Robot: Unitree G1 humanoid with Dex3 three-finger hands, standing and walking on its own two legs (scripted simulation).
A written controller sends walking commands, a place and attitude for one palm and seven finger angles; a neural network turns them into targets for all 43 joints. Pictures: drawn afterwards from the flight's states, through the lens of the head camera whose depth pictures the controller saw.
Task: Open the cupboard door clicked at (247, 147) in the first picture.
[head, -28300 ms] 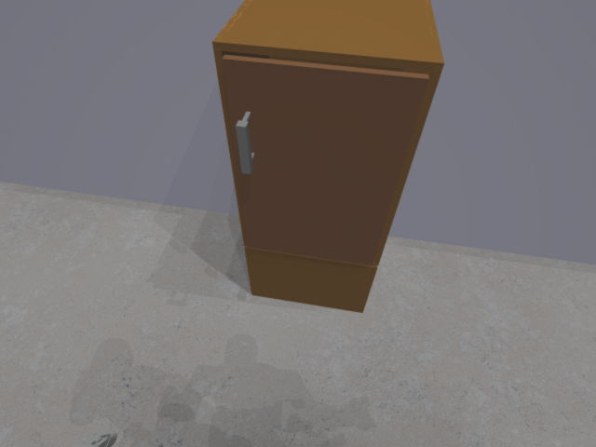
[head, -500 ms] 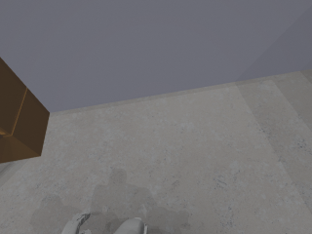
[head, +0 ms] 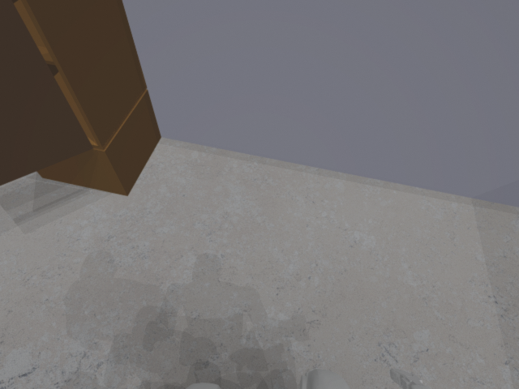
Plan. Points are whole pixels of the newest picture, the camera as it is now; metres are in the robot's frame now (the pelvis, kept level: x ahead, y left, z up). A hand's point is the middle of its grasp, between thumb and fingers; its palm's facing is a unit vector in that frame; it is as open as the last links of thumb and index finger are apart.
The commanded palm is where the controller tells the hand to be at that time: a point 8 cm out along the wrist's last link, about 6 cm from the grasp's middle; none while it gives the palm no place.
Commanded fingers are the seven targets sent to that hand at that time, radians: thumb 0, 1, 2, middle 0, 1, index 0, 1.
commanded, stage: turn to face it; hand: left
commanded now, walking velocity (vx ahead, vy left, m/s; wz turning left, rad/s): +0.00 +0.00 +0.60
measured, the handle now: out of the picture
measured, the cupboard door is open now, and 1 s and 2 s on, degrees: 48 48 48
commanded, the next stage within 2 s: take the last steps up to it in 1.06 s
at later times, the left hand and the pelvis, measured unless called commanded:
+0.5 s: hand out of the picture +0.03 +0.15 -0.15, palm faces +0.33 -0.91 -0.24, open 7.3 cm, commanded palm none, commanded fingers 0.00 0.90 0.90 -0.20 -0.30 -0.20 -0.30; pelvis +0.02 -0.05 +0.01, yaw +20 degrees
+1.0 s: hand out of the picture +0.01 +0.17 -0.15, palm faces +0.54 -0.79 -0.28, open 7.4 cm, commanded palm none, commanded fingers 0.00 0.90 0.90 -0.20 -0.30 -0.20 -0.30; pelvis +0.04 -0.06 +0.00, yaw +32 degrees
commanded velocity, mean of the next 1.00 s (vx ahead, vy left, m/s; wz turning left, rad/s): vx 0.00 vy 0.00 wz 0.49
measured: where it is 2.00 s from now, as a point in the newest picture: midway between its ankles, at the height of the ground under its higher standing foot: outside the picture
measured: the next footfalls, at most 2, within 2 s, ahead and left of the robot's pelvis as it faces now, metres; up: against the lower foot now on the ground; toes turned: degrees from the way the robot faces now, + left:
right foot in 0.22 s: +0.05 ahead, -0.16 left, +0.00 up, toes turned +5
left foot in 0.60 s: +0.02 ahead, +0.09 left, +0.00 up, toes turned +29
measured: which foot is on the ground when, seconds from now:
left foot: down 0.00-0.22, up 0.24-0.58, down 0.60-0.98, up 1.00-1.00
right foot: up 0.00-0.20, down 0.22-0.60, up 0.62-0.96, down 0.98-1.00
